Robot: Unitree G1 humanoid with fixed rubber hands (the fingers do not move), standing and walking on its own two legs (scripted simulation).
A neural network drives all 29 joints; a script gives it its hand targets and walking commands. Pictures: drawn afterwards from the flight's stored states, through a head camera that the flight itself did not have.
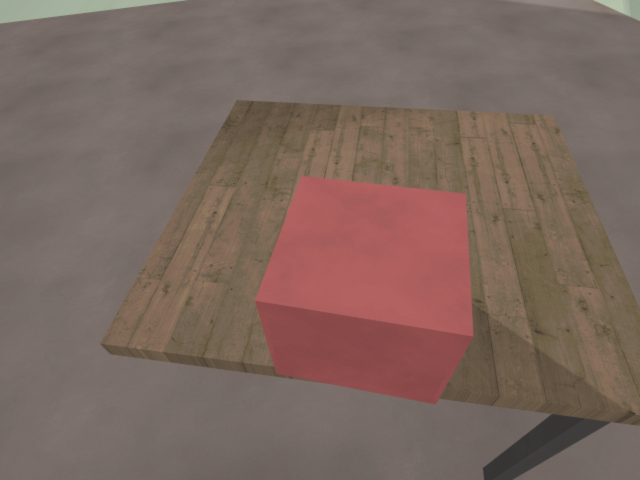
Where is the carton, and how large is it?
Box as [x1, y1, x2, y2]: [255, 176, 472, 403]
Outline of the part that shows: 301,176 255,299 276,373 435,403 472,337 465,194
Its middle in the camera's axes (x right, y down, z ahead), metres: +0.07 +0.06 +0.55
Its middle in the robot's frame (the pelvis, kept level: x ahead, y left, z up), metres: +0.38 -0.03 +0.01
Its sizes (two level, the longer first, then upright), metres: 0.230 0.216 0.198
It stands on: a table, 0.69 m high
